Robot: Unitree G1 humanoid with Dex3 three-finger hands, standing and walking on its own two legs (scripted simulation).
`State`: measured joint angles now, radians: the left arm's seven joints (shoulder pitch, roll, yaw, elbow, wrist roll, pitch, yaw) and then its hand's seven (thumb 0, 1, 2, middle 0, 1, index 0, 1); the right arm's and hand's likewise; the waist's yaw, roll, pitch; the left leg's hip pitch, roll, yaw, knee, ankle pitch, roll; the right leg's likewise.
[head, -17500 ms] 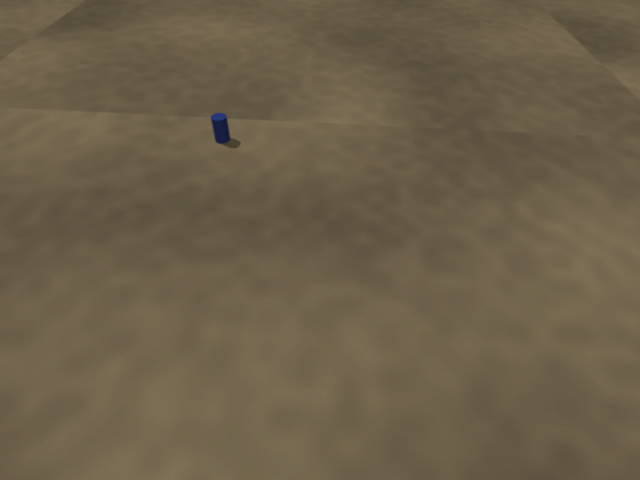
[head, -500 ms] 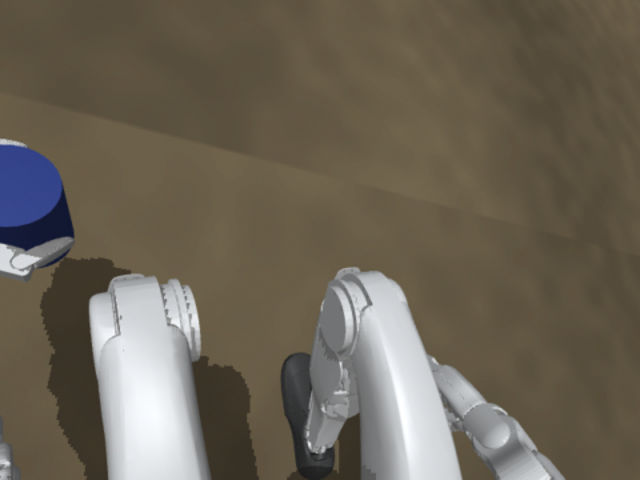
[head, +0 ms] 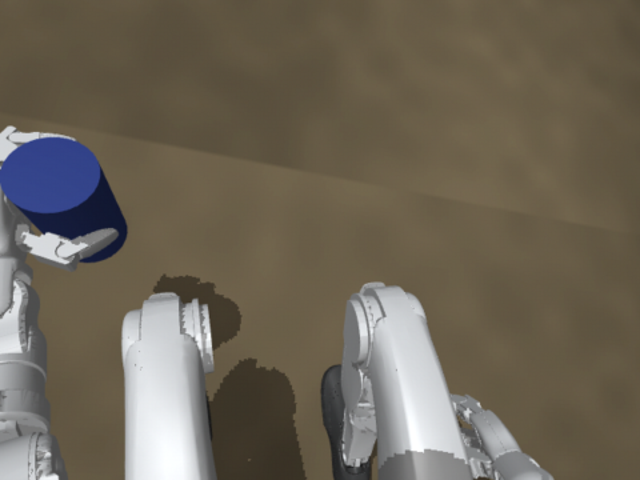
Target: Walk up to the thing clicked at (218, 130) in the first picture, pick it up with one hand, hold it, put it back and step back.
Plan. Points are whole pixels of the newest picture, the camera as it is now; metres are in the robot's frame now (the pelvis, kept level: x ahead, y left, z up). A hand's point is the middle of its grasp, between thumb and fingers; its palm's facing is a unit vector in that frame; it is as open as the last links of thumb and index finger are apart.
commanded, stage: settle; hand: left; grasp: from the side
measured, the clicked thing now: (74, 207) +0.42 +0.27 -0.06
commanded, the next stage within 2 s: lift in 0.70 s
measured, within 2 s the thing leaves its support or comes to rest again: neither
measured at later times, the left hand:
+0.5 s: hand (48, 185) +0.41 +0.27 +0.00, palm faces +0.18 -0.98 -0.08, open 11.4 cm
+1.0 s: hand (49, 180) +0.41 +0.26 +0.02, palm faces +0.17 -0.98 -0.06, open 11.4 cm
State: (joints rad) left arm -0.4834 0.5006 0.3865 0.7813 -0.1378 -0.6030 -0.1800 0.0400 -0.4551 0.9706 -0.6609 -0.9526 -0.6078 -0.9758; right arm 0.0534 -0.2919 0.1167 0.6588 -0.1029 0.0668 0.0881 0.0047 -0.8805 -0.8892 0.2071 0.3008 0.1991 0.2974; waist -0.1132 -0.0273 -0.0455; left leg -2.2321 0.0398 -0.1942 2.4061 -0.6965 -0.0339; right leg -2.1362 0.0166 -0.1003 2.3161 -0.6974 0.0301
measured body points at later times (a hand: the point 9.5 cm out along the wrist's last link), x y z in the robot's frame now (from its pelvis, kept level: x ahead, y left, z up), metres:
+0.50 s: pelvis +0.00 +0.00 +0.03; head +0.20 +0.07 +0.43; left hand +0.40 +0.32 +0.01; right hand +0.17 -0.26 -0.08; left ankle +0.08 +0.14 -0.30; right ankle +0.10 -0.12 -0.30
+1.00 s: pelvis +0.00 +0.00 +0.05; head +0.19 +0.05 +0.45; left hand +0.40 +0.31 +0.03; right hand +0.15 -0.26 -0.08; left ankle +0.08 +0.14 -0.30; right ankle +0.10 -0.12 -0.30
